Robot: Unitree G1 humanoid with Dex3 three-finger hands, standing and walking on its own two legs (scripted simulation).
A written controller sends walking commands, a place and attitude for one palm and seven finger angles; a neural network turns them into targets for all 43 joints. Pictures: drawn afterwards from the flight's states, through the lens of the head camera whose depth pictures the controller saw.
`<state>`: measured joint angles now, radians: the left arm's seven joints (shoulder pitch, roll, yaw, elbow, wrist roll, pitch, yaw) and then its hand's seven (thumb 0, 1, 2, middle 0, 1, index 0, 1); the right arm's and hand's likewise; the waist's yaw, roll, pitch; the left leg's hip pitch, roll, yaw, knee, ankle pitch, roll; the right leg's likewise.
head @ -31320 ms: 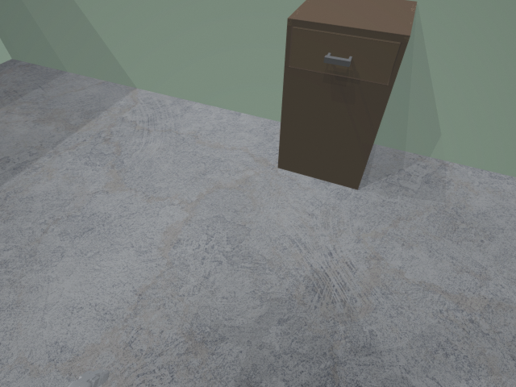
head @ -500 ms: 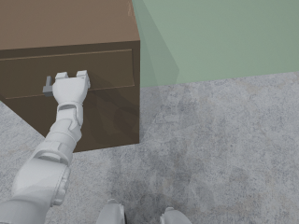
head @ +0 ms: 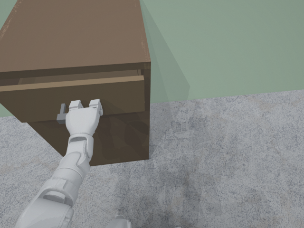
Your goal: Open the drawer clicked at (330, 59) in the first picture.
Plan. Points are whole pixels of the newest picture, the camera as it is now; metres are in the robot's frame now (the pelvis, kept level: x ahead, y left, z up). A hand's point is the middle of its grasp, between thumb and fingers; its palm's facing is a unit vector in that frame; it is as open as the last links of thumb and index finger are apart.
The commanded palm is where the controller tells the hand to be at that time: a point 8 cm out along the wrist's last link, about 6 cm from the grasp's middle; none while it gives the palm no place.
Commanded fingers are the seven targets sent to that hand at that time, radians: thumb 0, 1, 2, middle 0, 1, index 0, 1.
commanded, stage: pull the drawer open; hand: left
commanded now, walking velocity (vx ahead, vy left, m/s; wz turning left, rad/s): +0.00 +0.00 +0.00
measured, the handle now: (77, 111) +0.46 +0.22 -0.01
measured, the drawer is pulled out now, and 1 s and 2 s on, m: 0.04 0.16 0.27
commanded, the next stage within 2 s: none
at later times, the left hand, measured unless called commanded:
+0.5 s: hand (88, 147) +0.35 +0.18 -0.03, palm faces -0.02 -0.07 -1.00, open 5.5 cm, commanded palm +0.31 +0.18 +0.02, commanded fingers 0.00 0.90 0.90 -0.40 -1.35 -0.40 -1.35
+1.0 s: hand (87, 169) +0.29 +0.17 -0.03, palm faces -0.01 -0.10 -0.99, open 5.5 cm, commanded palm +0.25 +0.18 +0.02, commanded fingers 0.00 0.90 0.90 -0.40 -1.35 -0.40 -1.35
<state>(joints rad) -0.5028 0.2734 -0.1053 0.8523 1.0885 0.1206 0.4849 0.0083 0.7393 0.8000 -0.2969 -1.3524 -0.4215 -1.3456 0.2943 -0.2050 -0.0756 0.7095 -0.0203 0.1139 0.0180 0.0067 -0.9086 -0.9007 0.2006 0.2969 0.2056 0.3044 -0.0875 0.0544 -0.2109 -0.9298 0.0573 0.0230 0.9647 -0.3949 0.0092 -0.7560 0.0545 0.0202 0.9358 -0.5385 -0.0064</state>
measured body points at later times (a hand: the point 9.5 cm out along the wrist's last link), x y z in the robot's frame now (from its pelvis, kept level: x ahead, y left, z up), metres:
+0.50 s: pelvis +0.00 -0.01 +0.01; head +0.05 -0.02 +0.45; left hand +0.34 +0.18 +0.02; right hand +0.11 -0.26 -0.12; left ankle +0.03 +0.11 -0.68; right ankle -0.06 -0.12 -0.68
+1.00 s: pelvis -0.01 -0.02 +0.01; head +0.03 -0.03 +0.45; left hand +0.28 +0.17 +0.02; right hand +0.14 -0.26 -0.11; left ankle +0.03 +0.11 -0.68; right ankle -0.06 -0.12 -0.68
